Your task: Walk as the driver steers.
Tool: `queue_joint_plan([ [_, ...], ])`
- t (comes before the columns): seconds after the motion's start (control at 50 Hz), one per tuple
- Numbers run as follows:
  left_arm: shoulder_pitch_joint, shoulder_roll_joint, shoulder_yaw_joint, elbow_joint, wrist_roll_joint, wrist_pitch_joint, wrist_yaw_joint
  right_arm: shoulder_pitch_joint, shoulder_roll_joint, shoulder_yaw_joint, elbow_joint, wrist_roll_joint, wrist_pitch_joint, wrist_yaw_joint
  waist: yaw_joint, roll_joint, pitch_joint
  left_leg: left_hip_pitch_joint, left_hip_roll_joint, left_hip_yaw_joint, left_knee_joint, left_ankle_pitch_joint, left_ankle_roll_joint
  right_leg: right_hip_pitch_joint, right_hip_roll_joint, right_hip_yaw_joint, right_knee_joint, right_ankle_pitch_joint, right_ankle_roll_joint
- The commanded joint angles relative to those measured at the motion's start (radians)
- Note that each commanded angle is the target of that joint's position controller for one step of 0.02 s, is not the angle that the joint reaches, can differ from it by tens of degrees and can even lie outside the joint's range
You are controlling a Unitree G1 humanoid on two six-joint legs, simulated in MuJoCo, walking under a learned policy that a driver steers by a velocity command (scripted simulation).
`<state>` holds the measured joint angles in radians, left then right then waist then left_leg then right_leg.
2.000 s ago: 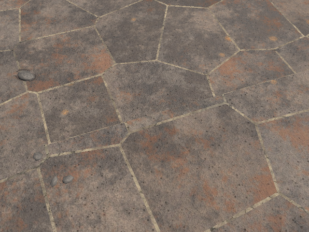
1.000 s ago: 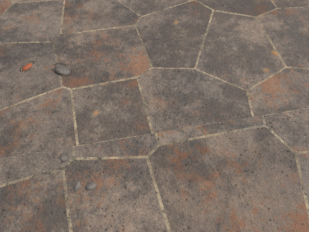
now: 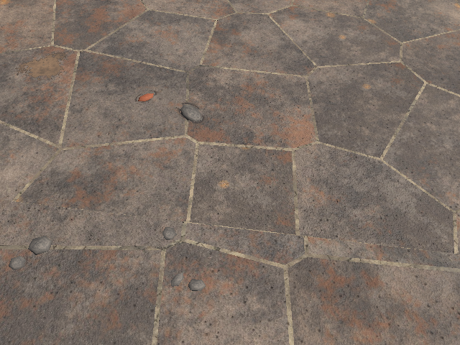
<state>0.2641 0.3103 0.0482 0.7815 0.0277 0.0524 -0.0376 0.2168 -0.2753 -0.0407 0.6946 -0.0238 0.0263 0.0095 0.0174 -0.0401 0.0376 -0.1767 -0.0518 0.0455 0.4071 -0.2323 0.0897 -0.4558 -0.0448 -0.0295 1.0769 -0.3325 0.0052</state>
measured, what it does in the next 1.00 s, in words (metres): walks ahead, turning right: right foot, then left foot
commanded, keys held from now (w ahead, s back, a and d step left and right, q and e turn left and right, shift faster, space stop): w+e+shift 0.56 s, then w+q+shift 0.44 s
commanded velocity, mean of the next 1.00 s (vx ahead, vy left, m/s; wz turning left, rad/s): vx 0.85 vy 0.00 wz -0.30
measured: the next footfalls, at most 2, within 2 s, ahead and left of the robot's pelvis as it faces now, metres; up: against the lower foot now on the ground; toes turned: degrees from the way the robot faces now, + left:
right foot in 0.52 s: +0.38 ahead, -0.21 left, +0.00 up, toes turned -29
left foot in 0.94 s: +0.78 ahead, -0.29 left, +0.00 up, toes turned -19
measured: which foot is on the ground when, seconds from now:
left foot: down 0.00-0.52, up 0.54-0.92, down 0.94-1.00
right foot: up 0.00-0.50, down 0.52-0.94, up 0.96-1.00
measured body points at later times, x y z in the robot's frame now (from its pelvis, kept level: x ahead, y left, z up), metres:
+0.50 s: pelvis +0.24 -0.09 -0.05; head +0.26 -0.10 +0.40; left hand +0.50 +0.09 -0.14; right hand +0.12 -0.33 -0.18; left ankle +0.00 +0.07 -0.73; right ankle +0.35 -0.19 -0.74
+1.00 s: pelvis +0.65 -0.29 -0.04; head +0.66 -0.31 +0.41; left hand +0.84 -0.07 -0.16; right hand +0.58 -0.57 -0.18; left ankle +0.74 -0.28 -0.75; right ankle +0.42 -0.27 -0.60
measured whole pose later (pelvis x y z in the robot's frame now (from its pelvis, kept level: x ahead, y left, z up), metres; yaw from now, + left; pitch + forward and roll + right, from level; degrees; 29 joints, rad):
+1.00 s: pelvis +0.65 -0.29 -0.04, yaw -19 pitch -2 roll +0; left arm 0.28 0.28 0.03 0.85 0.01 -0.09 0.03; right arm 0.33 -0.32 -0.06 0.84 0.00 -0.04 0.04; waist -0.11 0.04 0.05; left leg -0.46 -0.11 0.08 0.75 -0.31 0.16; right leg -0.17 0.08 -0.10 1.38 -0.33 0.00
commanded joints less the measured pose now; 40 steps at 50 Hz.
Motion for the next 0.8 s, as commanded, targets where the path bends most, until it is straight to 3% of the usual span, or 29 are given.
queue_joint_plan([
  [0.02,-0.060,0.097,0.034,-0.052,-0.014,-0.021,-0.025,0.084,-0.176,-0.043,-0.005,-0.016,-0.050,-0.007,-0.057,0.138,0.032,0.153,0.305,-0.278,-0.335,-0.387,0.056,-0.252,0.022,0.112,-0.002,0.104,-0.024],
  [0.08,-0.038,0.090,0.043,-0.028,-0.005,-0.030,-0.026,0.068,-0.153,-0.035,0.009,-0.008,-0.075,-0.018,-0.035,0.138,0.052,0.200,0.323,-0.187,-0.351,-0.357,0.031,-0.361,0.020,0.124,0.023,0.159,-0.012],
  [0.2,-0.083,0.060,0.043,-0.042,0.001,-0.029,-0.036,0.098,-0.140,-0.031,0.049,-0.009,-0.109,-0.028,-0.034,0.084,0.092,0.192,0.364,-0.051,-0.360,-0.290,0.049,-0.491,-0.023,0.098,0.070,0.245,0.019],
  [0.28,-0.143,0.051,0.039,-0.072,0.001,-0.034,-0.047,0.144,-0.126,-0.030,0.092,-0.013,-0.124,-0.026,-0.049,0.086,0.125,0.250,0.351,0.055,-0.365,-0.215,0.034,-0.558,-0.048,0.048,0.032,0.275,-0.024],
  [0.36,-0.249,0.027,0.018,-0.122,0.000,-0.042,-0.064,0.188,-0.111,-0.027,0.139,-0.019,-0.133,-0.028,-0.073,0.078,0.177,0.305,0.330,0.180,-0.376,-0.049,0.017,-0.528,-0.072,-0.049,-0.113,0.263,-0.099],
  [0.38,-0.274,0.015,0.010,-0.137,-0.002,-0.043,-0.066,0.201,-0.110,-0.026,0.152,-0.019,-0.132,-0.029,-0.076,0.074,0.185,0.326,0.326,0.213,-0.362,0.060,0.013,-0.508,-0.068,-0.081,-0.154,0.243,-0.121],
  [0.4,-0.276,0.005,0.002,-0.148,-0.006,-0.045,-0.063,0.194,-0.116,-0.025,0.159,-0.019,-0.131,-0.029,-0.062,0.078,0.179,0.332,0.317,0.258,-0.319,0.297,0.003,-0.444,-0.048,-0.120,-0.207,0.217,-0.147],
  [0.44,-0.225,0.010,0.001,-0.150,-0.018,-0.045,-0.049,0.185,-0.152,-0.028,0.163,-0.013,-0.122,-0.036,-0.013,0.109,0.093,0.346,0.320,0.309,-0.163,1.017,-0.016,-0.222,0.047,-0.213,-0.266,0.167,-0.198],
  [0.46,-0.136,0.029,0.009,-0.131,-0.023,-0.045,-0.041,0.178,-0.185,-0.035,0.160,-0.016,-0.107,-0.041,0.042,0.140,0.027,0.364,0.337,0.310,-0.025,1.268,-0.017,-0.113,0.094,-0.228,-0.260,0.102,-0.218],
  [0.48,0.013,0.062,0.026,-0.098,-0.030,-0.049,-0.033,0.149,-0.226,-0.046,0.148,-0.021,-0.087,-0.042,0.123,0.169,-0.057,0.329,0.358,0.299,0.176,1.374,-0.003,0.054,0.133,-0.216,-0.258,0.012,-0.240],
  [0.5,0.182,0.119,0.055,-0.053,-0.030,-0.061,-0.019,0.120,-0.251,-0.054,0.130,-0.014,-0.076,-0.033,0.202,0.156,-0.147,0.203,0.362,0.268,0.440,1.284,0.010,0.301,0.172,-0.170,-0.314,-0.041,-0.264],
  [0.52,0.313,0.182,0.089,0.002,-0.019,-0.062,0.005,0.111,-0.211,-0.044,0.130,-0.017,-0.080,-0.019,0.242,0.068,-0.194,-0.032,0.280,0.251,0.780,0.796,-0.022,0.576,0.145,-0.024,-0.431,-0.087,-0.290],
  [0.54,0.190,0.301,0.116,-0.015,-0.008,-0.042,0.018,0.090,-0.051,-0.007,0.031,-0.001,-0.102,0.005,0.096,-0.230,-0.157,-0.545,0.024,0.166,1.189,-0.202,-0.108,0.770,-0.127,0.607,-0.649,-0.322,-0.446],
  [0.56,0.202,0.302,0.117,-0.048,-0.014,-0.040,0.010,-0.048,-0.112,-0.005,-0.046,-0.005,-0.132,0.000,0.146,-0.032,-0.239,-0.674,0.022,-0.087,1.251,-0.141,-0.105,0.808,-0.192,0.851,-0.774,-0.250,-0.473],
  [0.58,0.210,0.268,0.108,-0.022,-0.008,-0.047,0.024,-0.063,-0.109,0.002,-0.054,0.004,-0.151,-0.001,0.124,0.027,-0.181,-0.692,0.092,-0.112,1.200,-0.085,-0.084,0.741,-0.227,0.769,-0.822,-0.183,-0.425],
  [0.6,0.202,0.198,0.090,0.000,0.000,-0.060,0.033,0.010,-0.107,0.008,-0.015,0.012,-0.155,-0.006,0.060,0.113,-0.093,-0.632,0.147,-0.095,1.108,-0.051,-0.069,0.588,-0.216,0.656,-0.828,-0.108,-0.373],
  [0.62,0.140,0.149,0.071,-0.008,0.007,-0.079,0.041,0.027,-0.100,0.011,0.004,-0.002,-0.142,-0.007,0.015,0.150,-0.060,-0.567,0.185,-0.095,1.037,-0.047,-0.064,0.462,-0.175,0.543,-0.829,-0.077,-0.327],
  [0.64,0.083,0.107,0.050,-0.020,0.008,-0.097,0.046,0.078,-0.088,0.017,0.029,-0.014,-0.119,0.000,-0.031,0.132,-0.035,-0.508,0.204,-0.101,1.001,-0.031,-0.065,0.362,-0.135,0.451,-0.851,-0.050,-0.301],
  [0.66,0.073,0.076,0.035,-0.019,0.003,-0.117,0.044,0.100,-0.083,0.019,0.049,-0.015,-0.093,0.010,-0.046,0.116,-0.013,-0.470,0.223,-0.105,0.962,-0.024,-0.068,0.281,-0.111,0.385,-0.880,-0.028,-0.283],
  [0.68,0.084,0.073,0.029,-0.005,-0.003,-0.136,0.037,0.100,-0.075,0.020,0.055,-0.011,-0.071,0.018,-0.056,0.098,0.018,-0.474,0.234,-0.099,0.921,-0.015,-0.069,0.238,-0.093,0.322,-0.905,0.017,-0.266],
  [0.72,0.126,0.091,0.032,0.018,-0.007,-0.163,0.025,-0.009,-0.064,0.024,0.023,0.006,-0.054,0.029,-0.028,0.067,0.105,-0.546,0.228,-0.074,0.787,0.069,-0.058,0.209,-0.058,0.191,-0.968,0.175,-0.209],
  [0.76,0.166,0.084,0.026,0.031,-0.011,-0.177,0.017,-0.091,-0.051,0.027,0.003,0.021,-0.061,0.035,0.009,0.032,0.137,-0.564,0.175,-0.053,0.620,0.196,-0.033,0.245,-0.009,0.055,-0.983,0.436,-0.142],
  [0.8,0.151,0.072,0.011,0.030,-0.024,-0.189,0.022,-0.161,-0.053,0.027,-0.010,0.023,-0.076,0.052,0.020,0.046,0.138,-0.485,0.122,0.011,0.388,0.354,-0.011,0.247,0.020,-0.055,-1.000,0.642,-0.086],
])
Over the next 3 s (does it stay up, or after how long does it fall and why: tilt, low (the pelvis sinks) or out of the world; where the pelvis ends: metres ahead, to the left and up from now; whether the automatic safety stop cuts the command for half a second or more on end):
stays up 1.39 -0.53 -0.13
